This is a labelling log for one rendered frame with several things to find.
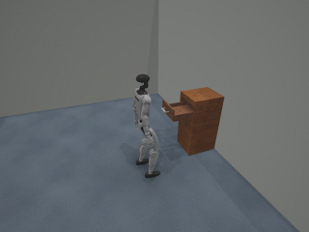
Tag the right robot upper arm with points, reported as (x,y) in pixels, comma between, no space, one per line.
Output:
(145,108)

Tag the robot right hand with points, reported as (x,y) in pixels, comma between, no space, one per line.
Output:
(148,141)

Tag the cabinet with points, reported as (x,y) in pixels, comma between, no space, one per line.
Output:
(198,134)

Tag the left robot upper arm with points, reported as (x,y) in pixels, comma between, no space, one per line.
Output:
(134,101)

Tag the robot left forearm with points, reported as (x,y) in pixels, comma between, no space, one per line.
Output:
(135,113)

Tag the robot left hand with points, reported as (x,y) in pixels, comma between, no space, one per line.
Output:
(135,122)

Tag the humanoid robot torso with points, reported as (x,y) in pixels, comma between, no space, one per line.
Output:
(139,106)

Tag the left robot shin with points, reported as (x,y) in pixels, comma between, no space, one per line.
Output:
(143,150)

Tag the robot right forearm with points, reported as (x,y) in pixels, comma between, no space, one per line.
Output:
(145,125)

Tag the drawer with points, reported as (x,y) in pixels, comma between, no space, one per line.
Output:
(178,111)

